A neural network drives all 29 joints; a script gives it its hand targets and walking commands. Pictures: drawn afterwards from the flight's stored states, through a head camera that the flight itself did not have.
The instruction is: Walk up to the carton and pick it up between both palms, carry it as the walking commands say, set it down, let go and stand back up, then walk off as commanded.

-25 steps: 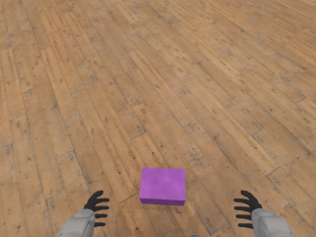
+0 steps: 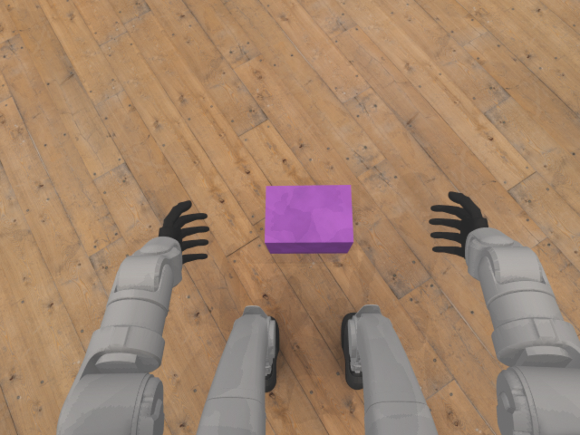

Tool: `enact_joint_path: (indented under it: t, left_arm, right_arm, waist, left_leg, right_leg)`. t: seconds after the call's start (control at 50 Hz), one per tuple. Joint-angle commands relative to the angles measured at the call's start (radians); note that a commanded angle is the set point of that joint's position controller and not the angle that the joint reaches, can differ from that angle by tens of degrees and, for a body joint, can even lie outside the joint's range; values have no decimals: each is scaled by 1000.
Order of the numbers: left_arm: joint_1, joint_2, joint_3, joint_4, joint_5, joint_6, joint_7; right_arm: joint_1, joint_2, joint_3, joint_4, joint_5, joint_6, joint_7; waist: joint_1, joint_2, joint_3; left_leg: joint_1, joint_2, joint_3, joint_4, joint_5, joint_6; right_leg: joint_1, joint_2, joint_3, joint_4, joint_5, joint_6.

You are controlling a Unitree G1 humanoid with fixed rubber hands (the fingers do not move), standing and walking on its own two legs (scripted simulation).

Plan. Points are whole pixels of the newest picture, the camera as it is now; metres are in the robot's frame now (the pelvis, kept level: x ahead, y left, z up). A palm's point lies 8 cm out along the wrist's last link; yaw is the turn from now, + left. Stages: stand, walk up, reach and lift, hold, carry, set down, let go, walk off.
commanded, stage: reach and lift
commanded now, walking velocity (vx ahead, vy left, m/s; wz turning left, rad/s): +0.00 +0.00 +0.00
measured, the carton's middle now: (308, 221) +0.53 +0.01 -0.60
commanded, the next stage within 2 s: none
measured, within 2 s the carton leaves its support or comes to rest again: neither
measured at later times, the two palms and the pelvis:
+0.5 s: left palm (189, 161) +0.50 +0.22 -0.13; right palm (434, 161) +0.50 -0.20 -0.14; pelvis +0.02 -0.01 -0.02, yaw +1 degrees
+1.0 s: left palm (205, 163) +0.54 +0.21 -0.21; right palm (413, 167) +0.53 -0.19 -0.22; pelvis +0.01 +0.00 -0.06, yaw +1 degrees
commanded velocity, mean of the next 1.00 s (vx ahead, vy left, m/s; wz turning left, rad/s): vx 0.00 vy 0.00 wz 0.00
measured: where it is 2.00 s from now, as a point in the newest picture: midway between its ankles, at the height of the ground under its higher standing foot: (310, 365)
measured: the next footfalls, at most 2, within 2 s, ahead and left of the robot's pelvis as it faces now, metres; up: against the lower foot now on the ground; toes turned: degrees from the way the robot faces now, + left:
none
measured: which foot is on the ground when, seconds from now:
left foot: down 0.00-1.00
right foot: down 0.00-1.00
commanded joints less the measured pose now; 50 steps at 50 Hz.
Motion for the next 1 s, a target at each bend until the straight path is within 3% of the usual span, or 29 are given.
enact_joint_path:
  t: [0.0,0.02,0.06,0.08,0.14,0.18,0.2,0.24,0.26,0.36,0.42,0.46,0.5,0.54,0.56,0.58,0.6,0.62,0.66,0.68,0.7,0.72,0.8,0.82,0.84,0.88,0.9,0.92,0.98]
  left_arm:
    - [-384,104,41,-94,-2,-42,9]
    - [-480,95,34,-32,-19,-46,8]
    - [-481,94,19,-1,-4,-51,29]
    - [-521,108,48,-17,16,-71,37]
    - [-611,96,47,27,19,-123,51]
    - [-631,165,82,72,18,-155,53]
    - [-652,175,90,53,25,-171,60]
    - [-715,228,115,86,34,-216,53]
    - [-742,198,99,-11,30,-248,51]
    - [-848,280,116,-34,-12,-355,32]
    - [-747,327,183,53,21,-385,12]
    - [-778,291,122,9,-20,-426,-22]
    - [-831,316,118,11,-17,-419,-31]
    - [-816,257,104,-33,-36,-442,-44]
    - [-758,324,170,-14,2,-446,-40]
    - [-816,242,80,-93,-48,-437,-54]
    - [-773,286,120,-124,-56,-432,-49]
    - [-764,345,138,-185,-37,-421,-43]
    - [-835,364,120,-239,-80,-387,-36]
    - [-789,416,176,-207,-57,-384,-25]
    - [-705,388,153,-318,-66,-391,-27]
    - [-720,372,182,-263,-54,-417,-29]
    - [-806,331,155,-298,-43,-416,-34]
    - [-829,381,205,-228,-19,-420,-30]
    - [-881,335,169,-295,-32,-421,-29]
    - [-917,375,174,-211,-41,-425,-16]
    - [-966,371,144,-257,-66,-421,-10]
    - [-945,401,166,-89,-59,-408,-8]
    - [-1061,391,140,-73,-63,-407,-9]
  right_arm:
    - [-342,-146,-56,-40,-20,-45,-2]
    - [-480,-145,-37,-52,-17,-64,-16]
    - [-474,-148,-102,41,-29,-75,-17]
    - [-509,-183,-130,32,-38,-106,-9]
    - [-610,-164,-141,74,-51,-160,-24]
    - [-646,-139,-109,51,-56,-183,-47]
    - [-584,-171,-164,131,-95,-190,-62]
    - [-720,-137,-131,57,-55,-233,-71]
    - [-693,-117,-140,62,-52,-250,-73]
    - [-828,-171,-129,-78,-15,-354,-112]
    - [-738,-135,-79,3,40,-362,-111]
    - [-733,-132,-96,-63,43,-393,-120]
    - [-819,-134,-72,-146,72,-394,-108]
    - [-737,-138,-85,-84,61,-407,-105]
    - [-717,-136,-106,-107,51,-409,-103]
    - [-758,-127,-51,-169,89,-407,-87]
    - [-728,-174,-93,-230,42,-398,-94]
    - [-685,-186,-110,-240,62,-392,-102]
    - [-753,-254,-109,-355,82,-371,-119]
    - [-738,-174,-89,-315,110,-351,-117]
    - [-661,-210,-144,-436,82,-370,-124]
    - [-694,-163,-102,-395,80,-378,-122]
    - [-737,-167,-107,-402,70,-391,-111]
    - [-748,-142,-92,-325,58,-385,-114]
    - [-743,-187,-153,-310,30,-396,-110]
    - [-863,-226,-133,-315,51,-405,-114]
    - [-915,-183,-89,-327,84,-395,-117]
    - [-917,-200,-83,-244,75,-380,-121]
    - [-947,-216,-118,-104,55,-368,-129]
  waist:
    - [-36,-16,-745]
    - [-20,-56,-805]
    - [-54,46,-799]
    - [-40,61,-885]
    - [-25,92,-931]
    - [-36,-60,-1019]
    - [-62,-10,-1004]
    - [15,21,-1015]
    - [-31,17,-1050]
    - [-49,-41,-1397]
    - [34,30,-1421]
    - [-56,-26,-1583]
    - [-7,2,-1706]
    - [-51,24,-1676]
    - [6,-11,-1752]
    - [-34,22,-1842]
    - [-75,-67,-2029]
    - [-43,-5,-2024]
    - [-62,60,-2214]
    - [10,-17,-2072]
    - [-57,32,-2247]
    - [2,-43,-2050]
    - [-7,19,-2091]
    - [32,-25,-2009]
    - [-27,31,-2039]
    - [4,42,-1982]
    - [-6,-4,-2060]
    - [15,-38,-1903]
    - [-48,-1,-1858]
  left_leg:
    - [298,-11,22,-241,-302,24]
    - [308,-25,31,-205,-325,20]
    - [323,-17,13,-220,-305,0]
    - [391,8,-48,-243,-322,4]
    - [328,-30,13,-208,-264,-16]
    - [304,-35,39,-155,-213,6]
    - [256,-49,78,-141,-180,-14]
    - [208,-54,62,-152,-202,-9]
    - [246,-61,52,-163,-189,-10]
    - [228,-82,72,-67,21,-12]
    - [231,-89,88,-31,176,-11]
    - [192,-93,68,-14,278,3]
    - [310,-100,54,1,341,11]
    - [279,-105,56,21,426,1]
    - [289,-108,65,23,521,6]
    - [380,-102,45,13,548,2]
    - [456,-107,28,48,607,16]
    - [530,-109,39,40,654,7]
    - [610,-116,35,94,683,-9]
    - [504,-120,58,63,664,11]
    - [545,-124,52,90,817,-5]
    - [266,-127,66,64,724,8]
    - [489,-104,41,110,724,-6]
    - [368,-103,56,105,599,0]
    - [372,-104,56,132,652,-27]
    - [379,-97,60,156,553,-25]
    - [413,-109,63,190,543,-17]
    - [290,-100,68,196,428,-8]
    - [190,-101,87,236,263,-24]
  right_leg:
    - [315,40,-110,-191,-283,-22]
    - [303,34,-110,-198,-352,-21]
    - [276,38,-114,-191,-265,-24]
    - [195,52,-135,-123,-201,-11]
    - [226,43,-115,-150,-208,-14]
    - [273,53,-121,-152,-241,5]
    - [297,43,-106,-168,-221,-1]
    - [308,43,-104,-143,-220,8]
    - [253,56,-109,-141,-180,8]
    - [398,52,-71,-85,30,16]
    - [347,54,-62,-60,154,27]
    - [536,59,-39,-25,389,14]
    - [449,65,-64,3,373,24]
    - [449,69,-52,14,466,20]
    - [495,68,-45,6,579,27]
    - [531,72,-64,17,589,18]
    - [619,77,-64,38,677,22]
    - [589,75,-65,33,687,23]
    - [690,83,-47,57,737,9]
    - [673,77,-53,42,741,27]
    - [799,83,-41,70,926,19]
    - [826,58,5,104,957,19]
    - [539,70,-58,99,702,32]
    - [552,62,-36,85,626,34]
    - [522,77,-60,137,665,25]
    - [403,71,-71,155,495,32]
    - [416,82,-91,180,470,40]
    - [344,75,-86,184,364,38]
    - [323,65,-85,223,263,25]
